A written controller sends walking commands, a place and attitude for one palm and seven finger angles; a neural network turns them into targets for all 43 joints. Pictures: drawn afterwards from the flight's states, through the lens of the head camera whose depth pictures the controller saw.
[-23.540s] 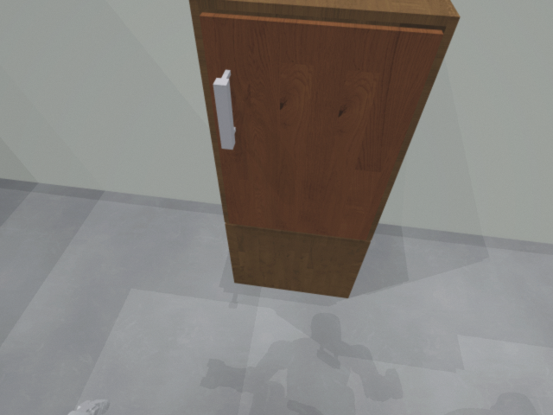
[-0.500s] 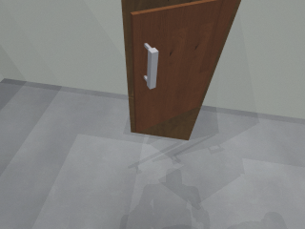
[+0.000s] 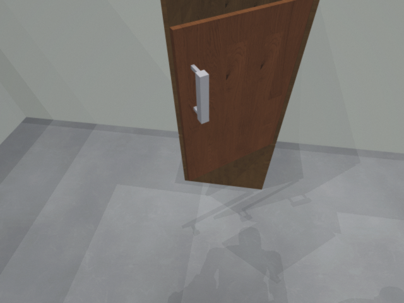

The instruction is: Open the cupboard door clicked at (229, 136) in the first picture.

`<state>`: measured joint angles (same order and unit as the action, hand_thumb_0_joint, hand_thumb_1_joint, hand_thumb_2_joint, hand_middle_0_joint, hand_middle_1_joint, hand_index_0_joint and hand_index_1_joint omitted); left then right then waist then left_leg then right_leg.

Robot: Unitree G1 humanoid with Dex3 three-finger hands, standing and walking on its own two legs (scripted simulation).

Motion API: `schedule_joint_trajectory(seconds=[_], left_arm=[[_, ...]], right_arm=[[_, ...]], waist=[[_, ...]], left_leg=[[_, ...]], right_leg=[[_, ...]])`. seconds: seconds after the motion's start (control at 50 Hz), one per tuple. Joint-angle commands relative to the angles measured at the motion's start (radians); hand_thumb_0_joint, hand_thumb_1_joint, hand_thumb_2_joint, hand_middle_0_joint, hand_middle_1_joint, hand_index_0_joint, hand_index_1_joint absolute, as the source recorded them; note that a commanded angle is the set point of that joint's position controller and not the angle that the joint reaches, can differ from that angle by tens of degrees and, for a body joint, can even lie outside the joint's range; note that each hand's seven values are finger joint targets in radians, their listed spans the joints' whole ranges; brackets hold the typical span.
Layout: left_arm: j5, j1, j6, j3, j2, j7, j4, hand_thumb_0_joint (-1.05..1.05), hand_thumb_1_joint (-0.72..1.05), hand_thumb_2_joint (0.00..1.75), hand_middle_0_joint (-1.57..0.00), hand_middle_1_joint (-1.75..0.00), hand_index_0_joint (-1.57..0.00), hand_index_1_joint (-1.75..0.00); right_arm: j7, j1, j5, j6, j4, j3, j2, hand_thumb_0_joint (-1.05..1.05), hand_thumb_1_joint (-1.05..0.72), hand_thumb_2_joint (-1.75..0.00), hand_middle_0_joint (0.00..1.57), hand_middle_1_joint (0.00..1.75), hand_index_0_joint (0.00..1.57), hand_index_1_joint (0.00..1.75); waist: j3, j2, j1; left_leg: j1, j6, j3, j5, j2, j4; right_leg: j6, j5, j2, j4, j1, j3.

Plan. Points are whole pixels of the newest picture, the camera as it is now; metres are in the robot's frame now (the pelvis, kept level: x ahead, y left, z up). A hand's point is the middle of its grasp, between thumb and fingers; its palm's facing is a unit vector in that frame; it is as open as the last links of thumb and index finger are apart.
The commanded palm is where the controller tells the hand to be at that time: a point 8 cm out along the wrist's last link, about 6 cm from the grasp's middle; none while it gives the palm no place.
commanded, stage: let the arm hang, fingers relaxed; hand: left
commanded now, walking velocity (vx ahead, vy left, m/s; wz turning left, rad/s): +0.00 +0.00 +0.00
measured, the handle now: (198, 94) +0.61 +0.04 +0.08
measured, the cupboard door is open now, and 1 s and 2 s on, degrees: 37 37 37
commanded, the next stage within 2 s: look to check the result in 0.26 s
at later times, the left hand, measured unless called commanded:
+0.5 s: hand out of the picture +0.06 +0.18 -0.17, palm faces -0.01 -0.97 -0.25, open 7.4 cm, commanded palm none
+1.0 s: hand out of the picture +0.07 +0.19 -0.17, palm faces -0.02 -0.97 -0.25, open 7.4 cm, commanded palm none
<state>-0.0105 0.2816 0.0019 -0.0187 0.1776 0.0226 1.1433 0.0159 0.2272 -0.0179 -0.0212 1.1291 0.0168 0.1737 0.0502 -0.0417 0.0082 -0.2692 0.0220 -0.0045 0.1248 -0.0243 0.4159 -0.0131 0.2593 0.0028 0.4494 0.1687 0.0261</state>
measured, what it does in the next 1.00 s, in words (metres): stands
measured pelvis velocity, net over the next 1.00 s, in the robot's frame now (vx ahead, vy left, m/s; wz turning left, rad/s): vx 0.04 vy -0.01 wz -0.02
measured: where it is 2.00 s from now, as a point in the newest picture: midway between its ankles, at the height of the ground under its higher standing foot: outside the picture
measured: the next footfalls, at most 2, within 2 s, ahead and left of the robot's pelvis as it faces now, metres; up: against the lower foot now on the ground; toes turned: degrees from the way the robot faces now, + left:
left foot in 1.78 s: +0.13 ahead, +0.11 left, +0.00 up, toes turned -29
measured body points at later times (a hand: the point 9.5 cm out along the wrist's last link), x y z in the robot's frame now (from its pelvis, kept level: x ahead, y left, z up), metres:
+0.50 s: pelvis +0.03 -0.01 +0.00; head +0.05 -0.02 +0.45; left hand +0.07 +0.23 -0.15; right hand +0.05 -0.26 -0.16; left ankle +0.06 +0.10 -0.74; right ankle -0.01 -0.11 -0.74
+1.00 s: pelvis +0.04 -0.01 +0.01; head +0.06 -0.01 +0.46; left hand +0.07 +0.24 -0.15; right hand +0.08 -0.26 -0.15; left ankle +0.06 +0.10 -0.74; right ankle -0.01 -0.11 -0.74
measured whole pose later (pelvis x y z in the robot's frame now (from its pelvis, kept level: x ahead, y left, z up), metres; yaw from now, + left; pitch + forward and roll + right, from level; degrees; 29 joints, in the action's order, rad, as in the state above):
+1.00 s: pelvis +0.04 -0.01 +0.01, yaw -1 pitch -1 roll +0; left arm 0.00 0.19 0.02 -0.01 0.22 0.02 1.15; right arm 0.02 0.13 -0.01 0.00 1.14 0.00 0.23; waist 0.07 -0.01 0.01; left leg -0.18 0.01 0.01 0.15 0.00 0.35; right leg -0.02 0.25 0.02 0.32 0.06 0.01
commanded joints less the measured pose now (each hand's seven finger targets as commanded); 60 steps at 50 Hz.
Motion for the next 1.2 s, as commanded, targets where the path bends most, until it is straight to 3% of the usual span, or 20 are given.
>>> schedule_joint_trajectory(seconds=[0.0, 0.12, 0.28, 0.4, 0.98, 1.04, 1.12, 1.18], left_arm=[[-0.003, 0.039, 0.01, -0.018, 0.139, 0.01, -0.031, 0.0, 0.9, 0.9, -0.2, -0.3, -0.2, -0.3], [0.001, -0.005, 0.019, -0.02, 0.153, 0.009, -0.042, 0.0, 0.9, 0.9, -0.2, -0.3, -0.2, -0.3], [0.004, -0.042, 0.024, -0.019, 0.167, 0.01, -0.045, 0.0, 0.9, 0.9, -0.2, -0.3, -0.2, -0.3], [0.005, -0.052, 0.025, -0.019, 0.175, 0.01, -0.042, 0.0, 0.9, 0.9, -0.2, -0.3, -0.2, -0.3], [0.004, -0.052, 0.028, -0.013, 0.196, 0.009, -0.028, 0.0, 0.9, 0.9, -0.2, -0.3, -0.2, -0.3], [0.004, -0.027, 0.011, -0.016, 0.155, 0.012, -0.033, 0.0, 0.9, 0.9, -0.2, -0.3, -0.2, -0.3], [-0.001, -0.038, -0.017, -0.046, 0.182, 0.004, -0.083, 0.0, 0.9, 0.9, -0.2, -0.3, -0.2, -0.3], [-0.006, -0.047, -0.033, -0.06, 0.172, -0.007, -0.127, 0.0, 0.9, 0.9, -0.2, -0.3, -0.2, -0.3]], right_arm=[[0.008, 0.035, -0.005, 0.014, -0.021, 0.017, 0.112, 0.0, -0.9, -0.9, 0.2, 0.3, 0.2, 0.3], [0.009, 0.009, -0.004, 0.024, -0.02, 0.013, 0.129, 0.0, -0.9, -0.9, 0.2, 0.3, 0.2, 0.3], [0.011, -0.02, -0.004, 0.027, -0.019, 0.01, 0.145, 0.0, -0.9, -0.9, 0.2, 0.3, 0.2, 0.3], [0.014, -0.031, -0.002, 0.026, -0.017, 0.01, 0.161, 0.0, -0.9, -0.9, 0.2, 0.3, 0.2, 0.3], [0.014, -0.076, 0.0, 0.03, -0.016, 0.011, 0.194, 0.0, -0.9, -0.9, 0.2, 0.3, 0.2, 0.3], [0.021, -0.037, 0.0, 0.019, -0.016, 0.009, 0.14, 0.0, -0.9, -0.9, 0.2, 0.3, 0.2, 0.3], [0.03, -0.025, -0.001, 0.003, -0.055, 0.04, 0.173, 0.0, -0.9, -0.9, 0.2, 0.3, 0.2, 0.3], [0.036, -0.027, -0.006, -0.001, -0.097, 0.058, 0.193, 0.0, -0.9, -0.9, 0.2, 0.3, 0.2, 0.3]], waist=[[0.049, 0.052, 0.001], [-0.001, 0.014, 0.0], [-0.023, 0.044, 0.0], [-0.041, 0.049, 0.003], [-0.039, 0.038, 0.0], [-0.05, 0.043, 0.0], [-0.035, 0.044, 0.004], [-0.018, -0.008, 0.002]], left_leg=[[0.066, 0.012, -0.109, 0.086, 0.094, -0.089], [0.097, 0.006, -0.098, -0.033, 0.104, -0.076], [0.122, 0.002, -0.083, -0.112, 0.11, -0.067], [0.148, 0.002, -0.08, -0.128, 0.117, -0.07], [0.189, 0.004, -0.079, -0.142, 0.126, -0.096], [0.2, -0.004, -0.04, -0.162, 0.137, -0.046], [0.162, -0.001, -0.006, -0.089, 0.161, 0.011], [0.148, 0.028, -0.037, -0.029, 0.211, -0.01]], right_leg=[[-0.046, 0.09, -0.099, -0.144, 0.123, -0.101], [-0.04, -0.034, -0.105, -0.139, 0.053, -0.103], [-0.033, -0.17, -0.114, -0.147, 0.003, -0.101], [-0.032, -0.203, -0.112, -0.156, -0.018, -0.102], [-0.026, -0.215, -0.115, -0.184, -0.034, -0.104], [-0.023, -0.297, -0.114, -0.145, -0.01, -0.126], [-0.038, -0.302, -0.097, -0.058, 0.046, -0.17], [-0.035, -0.22, -0.055, 0.029, 0.125, -0.169]])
